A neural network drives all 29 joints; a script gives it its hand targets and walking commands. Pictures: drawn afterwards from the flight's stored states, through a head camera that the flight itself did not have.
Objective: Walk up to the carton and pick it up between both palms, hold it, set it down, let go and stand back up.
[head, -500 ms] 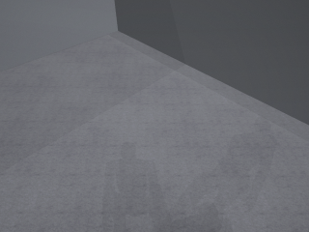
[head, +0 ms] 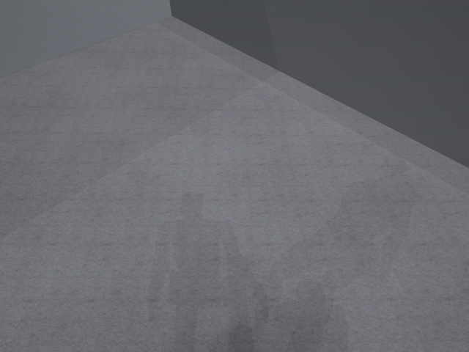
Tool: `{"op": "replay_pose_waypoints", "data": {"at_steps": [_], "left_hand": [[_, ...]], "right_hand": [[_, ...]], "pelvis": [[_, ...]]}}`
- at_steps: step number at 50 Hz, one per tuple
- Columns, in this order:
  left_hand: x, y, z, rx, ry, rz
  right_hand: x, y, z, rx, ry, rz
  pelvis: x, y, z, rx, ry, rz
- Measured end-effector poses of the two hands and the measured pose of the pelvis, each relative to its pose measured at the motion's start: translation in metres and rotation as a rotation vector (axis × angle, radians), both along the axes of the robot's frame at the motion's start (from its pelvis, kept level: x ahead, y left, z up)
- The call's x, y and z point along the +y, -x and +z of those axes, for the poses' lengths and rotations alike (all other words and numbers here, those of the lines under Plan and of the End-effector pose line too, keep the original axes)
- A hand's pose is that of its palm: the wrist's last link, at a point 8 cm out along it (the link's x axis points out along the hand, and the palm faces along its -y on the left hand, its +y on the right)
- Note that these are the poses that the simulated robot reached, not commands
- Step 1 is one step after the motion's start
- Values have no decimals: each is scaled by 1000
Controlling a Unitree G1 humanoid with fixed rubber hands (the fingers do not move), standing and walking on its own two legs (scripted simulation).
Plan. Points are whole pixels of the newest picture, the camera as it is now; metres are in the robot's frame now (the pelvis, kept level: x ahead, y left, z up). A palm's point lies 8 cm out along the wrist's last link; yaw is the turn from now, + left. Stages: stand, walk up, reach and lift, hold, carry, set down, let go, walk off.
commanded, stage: walk up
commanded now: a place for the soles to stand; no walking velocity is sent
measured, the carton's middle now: out of the picture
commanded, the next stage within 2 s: none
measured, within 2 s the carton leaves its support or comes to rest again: neither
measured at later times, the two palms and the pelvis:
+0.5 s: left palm out of the picture +0.09 +0.24 -0.14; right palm out of the picture -0.05 -0.26 -0.11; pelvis -0.09 +0.01 -0.01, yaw -22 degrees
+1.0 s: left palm out of the picture +0.09 +0.11 -0.13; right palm out of the picture -0.31 -0.24 -0.12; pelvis -0.18 -0.01 -0.01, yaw -48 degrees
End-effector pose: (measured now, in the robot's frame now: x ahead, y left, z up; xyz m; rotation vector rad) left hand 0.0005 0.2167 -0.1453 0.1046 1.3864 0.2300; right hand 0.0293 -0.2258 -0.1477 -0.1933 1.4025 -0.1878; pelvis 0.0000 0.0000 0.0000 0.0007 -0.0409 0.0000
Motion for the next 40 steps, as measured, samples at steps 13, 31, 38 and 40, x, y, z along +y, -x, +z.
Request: {"op": "replay_pose_waypoints", "data": {"at_steps": [13,31,38,40], "left_hand": [[72,-97,-3,-181,-87,-283],[-29,-69,-3,-214,28,-600],[-51,-46,1,-153,-2,-695],[-58,-52,1,-159,11,-742]], "right_hand": [[-7,-56,44,-413,126,-7],[-79,176,0,-229,160,-280],[-88,237,1,-229,170,-435],[-79,249,5,-252,177,-477]], "pelvis": [[20,42,-11,-41,-26,-177],[-15,122,-31,-71,-13,-463],[-12,146,-26,-53,4,-581],[-10,150,-25,-47,4,-617]]}}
